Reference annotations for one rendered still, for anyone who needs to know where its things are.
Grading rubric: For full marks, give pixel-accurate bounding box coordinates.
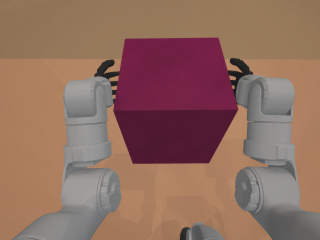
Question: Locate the robot right thigh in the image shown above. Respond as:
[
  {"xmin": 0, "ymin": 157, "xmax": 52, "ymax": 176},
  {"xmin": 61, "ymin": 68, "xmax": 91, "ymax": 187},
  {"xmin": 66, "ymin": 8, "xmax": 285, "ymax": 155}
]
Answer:
[{"xmin": 186, "ymin": 225, "xmax": 225, "ymax": 240}]

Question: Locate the right robot upper arm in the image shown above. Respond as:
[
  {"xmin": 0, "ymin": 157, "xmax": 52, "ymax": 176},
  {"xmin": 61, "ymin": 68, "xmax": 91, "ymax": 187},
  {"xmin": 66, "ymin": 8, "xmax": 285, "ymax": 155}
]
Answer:
[{"xmin": 234, "ymin": 166, "xmax": 320, "ymax": 240}]

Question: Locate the robot right forearm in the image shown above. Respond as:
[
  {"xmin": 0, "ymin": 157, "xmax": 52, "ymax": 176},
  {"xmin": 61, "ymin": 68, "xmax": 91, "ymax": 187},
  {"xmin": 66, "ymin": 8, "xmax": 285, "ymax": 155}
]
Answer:
[{"xmin": 235, "ymin": 74, "xmax": 300, "ymax": 202}]

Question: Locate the left robot upper arm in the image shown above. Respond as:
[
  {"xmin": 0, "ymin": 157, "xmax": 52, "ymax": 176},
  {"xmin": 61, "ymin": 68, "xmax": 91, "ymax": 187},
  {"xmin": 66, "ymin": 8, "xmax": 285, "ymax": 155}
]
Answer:
[{"xmin": 12, "ymin": 168, "xmax": 122, "ymax": 240}]

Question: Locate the robot left hand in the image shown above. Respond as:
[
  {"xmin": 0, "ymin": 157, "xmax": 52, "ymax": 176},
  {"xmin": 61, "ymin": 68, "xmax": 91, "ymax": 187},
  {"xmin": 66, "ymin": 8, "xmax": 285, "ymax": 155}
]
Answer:
[{"xmin": 94, "ymin": 59, "xmax": 120, "ymax": 104}]

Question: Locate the robot right hand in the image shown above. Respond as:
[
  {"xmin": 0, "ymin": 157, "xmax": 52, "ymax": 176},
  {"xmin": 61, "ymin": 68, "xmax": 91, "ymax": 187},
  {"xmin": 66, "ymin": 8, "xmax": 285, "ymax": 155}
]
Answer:
[{"xmin": 228, "ymin": 58, "xmax": 253, "ymax": 105}]

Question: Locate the right robot foot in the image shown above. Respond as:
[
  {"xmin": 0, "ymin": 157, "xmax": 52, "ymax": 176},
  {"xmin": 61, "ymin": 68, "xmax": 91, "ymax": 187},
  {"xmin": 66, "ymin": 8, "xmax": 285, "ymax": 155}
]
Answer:
[{"xmin": 180, "ymin": 227, "xmax": 190, "ymax": 240}]

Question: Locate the carton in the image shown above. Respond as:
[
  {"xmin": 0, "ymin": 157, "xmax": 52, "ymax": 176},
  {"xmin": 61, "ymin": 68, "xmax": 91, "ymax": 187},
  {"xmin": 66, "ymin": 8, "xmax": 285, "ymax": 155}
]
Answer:
[{"xmin": 113, "ymin": 37, "xmax": 239, "ymax": 164}]

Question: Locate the robot left forearm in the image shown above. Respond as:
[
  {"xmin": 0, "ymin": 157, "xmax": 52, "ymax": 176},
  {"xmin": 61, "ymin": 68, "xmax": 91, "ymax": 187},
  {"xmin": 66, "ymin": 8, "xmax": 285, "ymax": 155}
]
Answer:
[{"xmin": 61, "ymin": 76, "xmax": 114, "ymax": 205}]

